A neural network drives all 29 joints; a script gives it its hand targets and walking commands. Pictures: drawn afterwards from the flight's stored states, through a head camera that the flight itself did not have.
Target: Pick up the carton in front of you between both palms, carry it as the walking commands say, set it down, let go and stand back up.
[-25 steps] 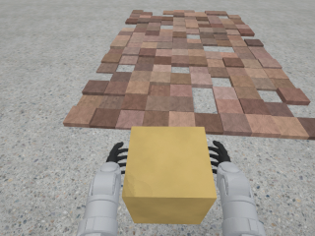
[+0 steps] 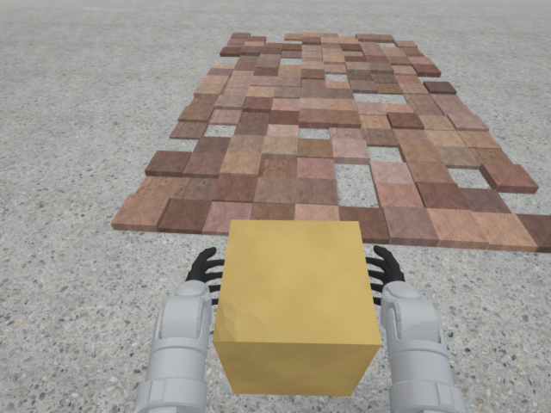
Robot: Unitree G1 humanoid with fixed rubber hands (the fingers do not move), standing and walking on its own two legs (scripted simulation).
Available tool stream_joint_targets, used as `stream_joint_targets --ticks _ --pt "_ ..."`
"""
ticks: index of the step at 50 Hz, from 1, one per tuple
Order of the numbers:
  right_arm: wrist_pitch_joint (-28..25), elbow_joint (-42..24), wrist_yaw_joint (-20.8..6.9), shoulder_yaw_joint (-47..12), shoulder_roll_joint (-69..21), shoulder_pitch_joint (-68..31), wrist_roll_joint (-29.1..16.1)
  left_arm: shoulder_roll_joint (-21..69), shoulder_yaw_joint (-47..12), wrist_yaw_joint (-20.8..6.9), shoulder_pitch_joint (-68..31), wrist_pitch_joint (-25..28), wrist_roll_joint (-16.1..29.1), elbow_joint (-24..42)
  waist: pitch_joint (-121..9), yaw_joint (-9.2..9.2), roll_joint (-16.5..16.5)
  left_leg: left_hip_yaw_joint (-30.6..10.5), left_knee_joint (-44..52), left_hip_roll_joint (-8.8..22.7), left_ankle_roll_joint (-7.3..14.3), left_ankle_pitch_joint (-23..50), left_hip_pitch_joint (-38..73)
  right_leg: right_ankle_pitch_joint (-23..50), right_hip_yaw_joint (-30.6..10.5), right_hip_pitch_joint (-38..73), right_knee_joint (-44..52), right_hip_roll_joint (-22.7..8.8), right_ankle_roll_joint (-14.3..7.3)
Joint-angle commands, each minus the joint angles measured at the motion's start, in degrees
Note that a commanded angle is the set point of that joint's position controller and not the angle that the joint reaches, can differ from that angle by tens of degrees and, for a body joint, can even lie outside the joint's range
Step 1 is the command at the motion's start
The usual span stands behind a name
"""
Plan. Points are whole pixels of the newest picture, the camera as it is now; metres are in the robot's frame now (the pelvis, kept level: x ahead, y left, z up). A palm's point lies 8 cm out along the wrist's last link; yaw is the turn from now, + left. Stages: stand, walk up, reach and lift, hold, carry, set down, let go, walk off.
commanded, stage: hold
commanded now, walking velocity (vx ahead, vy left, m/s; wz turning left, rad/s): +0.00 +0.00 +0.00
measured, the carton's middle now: (293, 311) +0.30 +0.00 -0.03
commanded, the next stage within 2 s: carry in 1.08 s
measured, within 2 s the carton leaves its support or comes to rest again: neither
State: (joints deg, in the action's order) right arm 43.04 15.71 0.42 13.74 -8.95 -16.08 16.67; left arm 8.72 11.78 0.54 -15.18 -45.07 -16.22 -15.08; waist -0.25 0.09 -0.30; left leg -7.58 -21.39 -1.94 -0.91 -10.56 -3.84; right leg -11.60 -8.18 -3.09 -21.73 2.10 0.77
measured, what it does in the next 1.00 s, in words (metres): stands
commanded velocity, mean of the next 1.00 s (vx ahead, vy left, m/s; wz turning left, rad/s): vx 0.00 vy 0.00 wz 0.00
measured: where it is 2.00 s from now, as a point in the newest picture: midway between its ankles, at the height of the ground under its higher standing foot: outside the picture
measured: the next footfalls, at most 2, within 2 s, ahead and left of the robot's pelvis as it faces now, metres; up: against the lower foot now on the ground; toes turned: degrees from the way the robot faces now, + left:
left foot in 1.48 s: +0.15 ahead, +0.09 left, +0.00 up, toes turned +7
right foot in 1.80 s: +0.39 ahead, -0.15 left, +0.00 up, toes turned -13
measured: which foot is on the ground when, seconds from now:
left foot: down 0.00-1.00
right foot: down 0.00-1.00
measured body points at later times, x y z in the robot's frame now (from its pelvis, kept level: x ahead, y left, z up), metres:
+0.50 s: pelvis +0.00 +0.00 +0.00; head -0.05 +0.00 +0.45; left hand +0.30 +0.15 +0.04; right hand +0.30 -0.15 +0.04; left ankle +0.02 +0.13 -0.74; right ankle +0.01 -0.13 -0.74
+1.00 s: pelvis +0.00 +0.00 +0.00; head -0.05 +0.00 +0.45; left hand +0.30 +0.15 +0.04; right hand +0.30 -0.15 +0.04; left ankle +0.02 +0.13 -0.74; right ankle +0.01 -0.13 -0.74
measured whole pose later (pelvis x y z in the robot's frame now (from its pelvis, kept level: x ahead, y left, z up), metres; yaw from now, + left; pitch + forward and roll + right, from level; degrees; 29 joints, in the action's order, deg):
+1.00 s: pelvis +0.00 +0.00 +0.00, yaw +0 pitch -7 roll +0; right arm 43.1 15.2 0.5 13.2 -8.9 -15.7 16.6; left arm 8.6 11.5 0.7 -14.8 -45.0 -16.0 -14.3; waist -0.4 0.3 -0.3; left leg -7.2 -20.8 -1.8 -0.9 -10.6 -3.5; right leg -11.6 -7.8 -3.0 -21.4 2.0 0.6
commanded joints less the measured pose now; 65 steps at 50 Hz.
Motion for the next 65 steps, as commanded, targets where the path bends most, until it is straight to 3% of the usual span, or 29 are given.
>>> stream_joint_targets --ticks 1,10,31,53,54,56,57,60,61,63,64,65 --pt "-2.0 -0.8 -15.7 -32.3 -56.1 -31.1 -16.6 54.9 -32.2 -15.2 -35.4 4.2 17.3 4.7 -13.2 0.07 0.1 4.1 2.7 -3.5 -0.1 4.0 3.6 5.0 4.4 -1.0 3.6 3.3 0.1" --pt "-2.1 1.7 -16.0 -30.9 -55.9 -32.2 -15.7 55.2 -31.1 -15.3 -36.6 4.3 16.7 2.3 -12.9 -0.13 0.2 4.3 2.8 -3.3 -0.1 2.2 3.3 2.8 4.6 -1.8 3.6 3.1 -0.1" --pt "-1.7 -2.2 -15.4 -32.4 -55.5 -27.1 -16.7 54.5 -32.1 -14.7 -31.0 3.7 17.4 6.0 -14.3 0.13 0.2 3.9 3.1 -3.7 -0.4 10.9 5.9 11.6 4.0 0.9 3.8 3.6 0.3" --pt "-1.7 -1.3 -15.4 -32.0 -55.9 -28.8 -16.5 54.2 -31.7 -15.1 -32.9 3.9 17.3 4.9 -13.3 0.22 0.0 4.1 2.9 -3.6 -0.1 6.8 4.3 7.8 4.0 -0.1 3.6 3.3 0.2" --pt "-1.7 -2.0 -15.4 -32.3 -55.6 -29.8 -16.6 54.5 -31.7 -15.0 -33.8 3.9 17.3 5.5 -11.0 -0.16 1.6 2.5 -1.0 6.2 1.0 -2.2 -3.8 -1.2 1.4 -7.9 -0.6 -6.0 -1.1" --pt "-1.5 -3.7 -14.8 -33.4 -55.3 -29.0 -17.6 54.2 -33.3 -14.6 -33.8 3.7 18.4 7.4 -11.7 -0.09 2.0 -0.5 2.8 6.1 1.6 -25.4 -7.9 -22.6 0.4 -12.0 0.8 -4.7 -1.4" --pt "-1.2 -5.5 -14.5 -34.9 -55.5 -29.5 -18.5 54.5 -34.8 -14.4 -34.7 3.4 19.3 9.1 -11.3 -0.33 2.4 -1.4 3.4 6.4 2.3 -31.2 -8.7 -26.4 1.6 -14.5 -0.9 -3.8 -1.3" --pt "1.1 -11.7 -13.0 -39.6 -54.6 -29.0 -21.2 54.0 -39.7 -13.5 -34.6 1.1 22.9 15.1 -15.9 -0.49 7.5 -6.5 6.0 11.7 5.2 -25.8 -5.7 -12.0 9.8 -16.5 -11.7 -0.7 -0.3" --pt "2.4 -14.1 -12.4 -41.1 -54.0 -28.2 -22.2 53.6 -41.5 -13.2 -34.4 -0.1 24.4 17.3 -17.2 -0.53 8.7 -7.2 5.9 13.1 6.3 -25.9 -5.4 -11.4 11.3 -16.5 -10.4 -0.4 -0.4" --pt "5.6 -19.2 -11.3 -43.8 -52.3 -28.8 -24.1 52.5 -43.9 -12.5 -34.4 -3.1 26.9 20.9 -17.9 -0.33 7.6 -3.4 4.0 11.9 6.0 -28.6 -9.8 -13.0 11.8 -11.1 -4.8 -0.7 -1.3" --pt "7.4 -21.2 -10.9 -44.9 -51.3 -28.9 -25.1 51.7 -44.4 -12.1 -34.5 -4.9 27.7 22.3 -17.3 -0.14 4.6 0.5 0.1 9.6 4.6 -27.7 -14.6 -15.1 8.9 -6.7 -1.7 -2.9 -1.8" --pt "9.3 -22.7 -10.6 -45.8 -50.1 -29.2 -26.0 50.4 -44.4 -11.7 -33.6 -6.6 28.1 23.1 -16.4 0.49 -3.9 6.7 -10.1 6.1 2.2 -23.6 -20.9 -21.3 -1.3 -3.2 4.1 -9.7 -3.9"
